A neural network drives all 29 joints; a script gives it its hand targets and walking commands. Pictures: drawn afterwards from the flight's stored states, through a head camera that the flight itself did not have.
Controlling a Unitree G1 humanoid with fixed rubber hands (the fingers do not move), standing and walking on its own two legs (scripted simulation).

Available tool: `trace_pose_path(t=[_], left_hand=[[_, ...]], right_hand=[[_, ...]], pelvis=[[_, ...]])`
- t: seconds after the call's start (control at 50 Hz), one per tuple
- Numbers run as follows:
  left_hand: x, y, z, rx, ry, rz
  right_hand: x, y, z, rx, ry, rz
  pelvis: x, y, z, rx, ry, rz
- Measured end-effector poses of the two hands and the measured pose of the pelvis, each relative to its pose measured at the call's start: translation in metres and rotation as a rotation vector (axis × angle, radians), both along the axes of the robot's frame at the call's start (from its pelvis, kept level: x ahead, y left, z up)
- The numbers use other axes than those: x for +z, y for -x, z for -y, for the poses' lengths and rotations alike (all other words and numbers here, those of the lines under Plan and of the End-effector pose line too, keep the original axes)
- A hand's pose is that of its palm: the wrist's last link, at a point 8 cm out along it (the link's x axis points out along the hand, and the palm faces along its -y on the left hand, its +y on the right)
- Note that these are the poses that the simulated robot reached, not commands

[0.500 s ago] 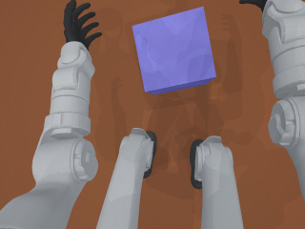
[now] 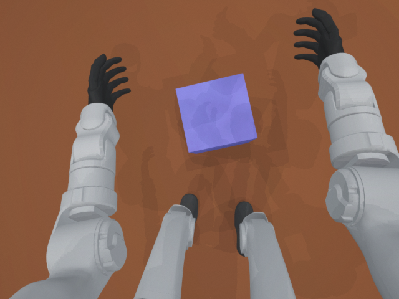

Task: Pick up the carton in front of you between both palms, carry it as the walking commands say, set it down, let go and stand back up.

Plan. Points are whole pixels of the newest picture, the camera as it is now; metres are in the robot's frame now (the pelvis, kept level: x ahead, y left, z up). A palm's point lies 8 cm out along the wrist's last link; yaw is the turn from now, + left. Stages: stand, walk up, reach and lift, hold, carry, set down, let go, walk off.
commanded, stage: let go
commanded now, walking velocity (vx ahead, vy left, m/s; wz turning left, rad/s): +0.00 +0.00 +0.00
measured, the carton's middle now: (216, 119) +0.49 +0.03 -0.53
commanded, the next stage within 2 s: stand in 1.26 s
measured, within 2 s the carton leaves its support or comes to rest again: neither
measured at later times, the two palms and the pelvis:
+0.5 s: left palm (27, 193) +0.29 +0.26 +0.02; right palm (375, 161) +0.36 -0.18 +0.00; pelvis +0.06 +0.03 +0.10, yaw +0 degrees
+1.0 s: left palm (33, 241) +0.24 +0.22 +0.06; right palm out of the picture +0.24 -0.24 +0.06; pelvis +0.08 -0.01 +0.12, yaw +1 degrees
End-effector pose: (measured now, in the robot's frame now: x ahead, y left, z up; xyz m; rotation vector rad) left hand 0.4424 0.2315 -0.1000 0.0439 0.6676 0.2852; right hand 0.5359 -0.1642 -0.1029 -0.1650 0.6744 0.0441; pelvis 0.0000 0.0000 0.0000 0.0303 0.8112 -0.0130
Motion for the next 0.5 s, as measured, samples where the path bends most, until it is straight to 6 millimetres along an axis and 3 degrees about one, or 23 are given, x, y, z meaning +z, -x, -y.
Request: trace_pose_path(t=[0.12, 0.26, 0.38, 0.5], left_hand=[[0.021, 0.03, -0.004, -0.129, -0.029, -0.057], [0.058, 0.076, -0.029, -0.234, -0.07, -0.14], [0.098, 0.113, -0.041, -0.213, -0.068, -0.118], [0.121, 0.153, -0.032, -0.222, -0.048, -0.145]], right_hand=[[0.013, 0.055, 0.009, -0.09, 0.055, -0.023], [0.04, 0.121, 0.008, -0.125, 0.068, -0.066], [0.075, 0.151, 0.007, -0.083, 0.054, -0.05], [0.103, 0.177, 0.02, -0.092, 0.049, -0.046]], pelvis=[[0.029, -0.016, -0.008, 0.003, 0.023, 0.06], [0.061, -0.033, -0.021, -0.003, 0.033, 0.18], [0.08, -0.047, -0.028, 0.006, 0.035, 0.298], [0.096, -0.061, -0.027, 0.017, 0.032, 0.424]])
